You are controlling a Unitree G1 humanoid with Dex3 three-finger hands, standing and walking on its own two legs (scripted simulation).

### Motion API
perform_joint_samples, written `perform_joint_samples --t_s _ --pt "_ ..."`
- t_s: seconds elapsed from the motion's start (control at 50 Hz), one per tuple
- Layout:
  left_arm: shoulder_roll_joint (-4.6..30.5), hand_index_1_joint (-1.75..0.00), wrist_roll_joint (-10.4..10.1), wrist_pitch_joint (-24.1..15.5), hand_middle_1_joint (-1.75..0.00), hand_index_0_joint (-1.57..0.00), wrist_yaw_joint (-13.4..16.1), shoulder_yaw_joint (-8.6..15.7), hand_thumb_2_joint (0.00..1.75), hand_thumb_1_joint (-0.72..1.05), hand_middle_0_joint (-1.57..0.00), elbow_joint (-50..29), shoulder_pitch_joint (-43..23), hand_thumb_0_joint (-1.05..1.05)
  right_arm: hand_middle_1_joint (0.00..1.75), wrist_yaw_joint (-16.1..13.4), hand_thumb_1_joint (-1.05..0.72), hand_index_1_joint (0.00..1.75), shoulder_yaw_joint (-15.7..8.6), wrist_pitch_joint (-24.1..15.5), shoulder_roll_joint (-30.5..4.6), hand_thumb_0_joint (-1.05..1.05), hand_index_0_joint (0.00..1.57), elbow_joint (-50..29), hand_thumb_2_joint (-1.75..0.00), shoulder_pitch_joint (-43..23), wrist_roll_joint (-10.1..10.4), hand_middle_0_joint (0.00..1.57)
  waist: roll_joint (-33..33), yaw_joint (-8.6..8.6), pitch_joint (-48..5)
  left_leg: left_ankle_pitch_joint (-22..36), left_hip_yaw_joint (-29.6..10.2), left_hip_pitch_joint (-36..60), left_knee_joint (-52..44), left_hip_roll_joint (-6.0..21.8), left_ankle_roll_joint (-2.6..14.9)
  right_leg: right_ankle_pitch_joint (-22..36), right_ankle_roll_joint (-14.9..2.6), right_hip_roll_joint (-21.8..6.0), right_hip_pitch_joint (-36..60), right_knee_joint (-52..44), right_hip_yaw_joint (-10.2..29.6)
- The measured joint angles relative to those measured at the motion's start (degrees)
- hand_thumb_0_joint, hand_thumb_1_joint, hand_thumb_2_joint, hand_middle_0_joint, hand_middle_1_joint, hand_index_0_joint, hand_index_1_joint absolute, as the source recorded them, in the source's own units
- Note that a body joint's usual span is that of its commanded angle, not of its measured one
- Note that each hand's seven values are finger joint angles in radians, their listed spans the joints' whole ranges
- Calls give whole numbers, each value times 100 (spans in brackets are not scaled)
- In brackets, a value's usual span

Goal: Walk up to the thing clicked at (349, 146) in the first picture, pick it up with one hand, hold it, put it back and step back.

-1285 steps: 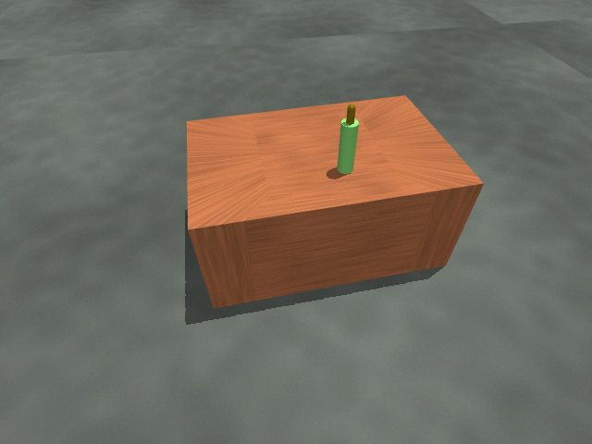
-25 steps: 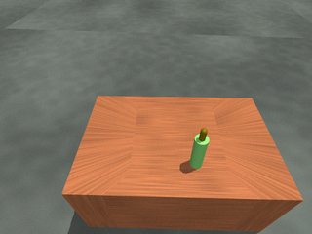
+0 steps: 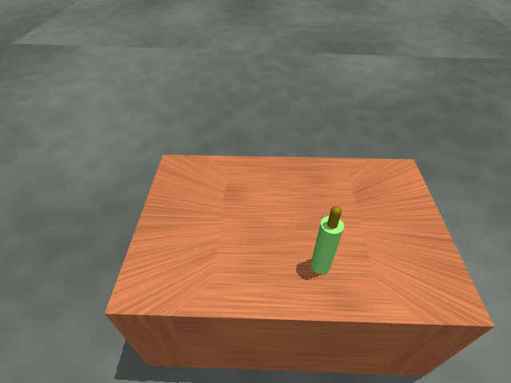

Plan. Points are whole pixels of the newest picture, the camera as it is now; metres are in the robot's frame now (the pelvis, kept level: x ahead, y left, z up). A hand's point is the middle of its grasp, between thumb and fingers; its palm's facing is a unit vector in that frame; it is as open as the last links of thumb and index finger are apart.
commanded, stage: stand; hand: right
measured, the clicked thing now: (328, 239) +0.53 -0.17 -0.20
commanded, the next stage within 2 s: step back in 1.42 s
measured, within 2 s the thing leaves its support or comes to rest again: neither
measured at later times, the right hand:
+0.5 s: hand out of the picture +0.07 -0.25 -0.16, palm faces -0.02 +0.94 -0.34, open 7.3 cm
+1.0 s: hand out of the picture +0.07 -0.25 -0.16, palm faces -0.02 +0.94 -0.34, open 7.3 cm
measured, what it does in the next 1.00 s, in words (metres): stands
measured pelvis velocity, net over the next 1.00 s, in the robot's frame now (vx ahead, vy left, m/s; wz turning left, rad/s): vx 0.02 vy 0.00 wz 0.00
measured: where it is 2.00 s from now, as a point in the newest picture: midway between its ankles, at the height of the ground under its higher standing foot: outside the picture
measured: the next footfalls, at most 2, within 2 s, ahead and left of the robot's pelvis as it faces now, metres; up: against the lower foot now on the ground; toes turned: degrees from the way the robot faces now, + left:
none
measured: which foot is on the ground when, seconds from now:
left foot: down 0.00-1.00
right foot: down 0.00-1.00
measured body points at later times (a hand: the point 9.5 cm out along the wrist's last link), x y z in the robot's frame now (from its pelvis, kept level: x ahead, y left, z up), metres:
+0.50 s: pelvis +0.01 +0.00 +0.00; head +0.02 +0.00 +0.45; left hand +0.08 +0.29 -0.14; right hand +0.07 -0.30 -0.13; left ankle -0.02 +0.14 -0.74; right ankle +0.04 -0.12 -0.74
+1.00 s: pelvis +0.02 +0.00 +0.00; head +0.02 +0.00 +0.45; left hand +0.09 +0.30 -0.13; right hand +0.07 -0.30 -0.13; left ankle -0.02 +0.14 -0.74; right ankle +0.04 -0.12 -0.74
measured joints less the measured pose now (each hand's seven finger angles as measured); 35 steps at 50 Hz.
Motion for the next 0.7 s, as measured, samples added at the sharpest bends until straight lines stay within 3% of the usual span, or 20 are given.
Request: perform_joint_samples --t_s 0.7 --pt "30 -30 -27 -50 -30 -20 -1 -57 90 90 -20 -44 -219 0 30 32 -91 30 16 18 -129 0 21 71 -90 -289 45 20 46 -36 -48 47 5 213 -318 30 -13 8 4 29 180 -245 -7"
